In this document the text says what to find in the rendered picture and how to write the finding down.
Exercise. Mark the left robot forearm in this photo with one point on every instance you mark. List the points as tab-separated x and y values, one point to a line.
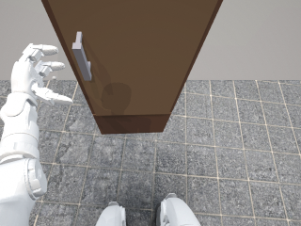
20	139

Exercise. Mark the cupboard door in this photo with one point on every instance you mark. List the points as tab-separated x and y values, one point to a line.
139	50

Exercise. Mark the left robot thigh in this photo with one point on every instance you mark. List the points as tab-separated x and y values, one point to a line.
113	215

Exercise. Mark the robot left shin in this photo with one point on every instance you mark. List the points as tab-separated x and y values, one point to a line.
112	203

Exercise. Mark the left robot hand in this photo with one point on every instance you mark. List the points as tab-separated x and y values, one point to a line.
24	76

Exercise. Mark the robot left upper arm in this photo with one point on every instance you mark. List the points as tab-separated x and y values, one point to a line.
22	182

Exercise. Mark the handle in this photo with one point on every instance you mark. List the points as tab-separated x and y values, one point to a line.
81	58

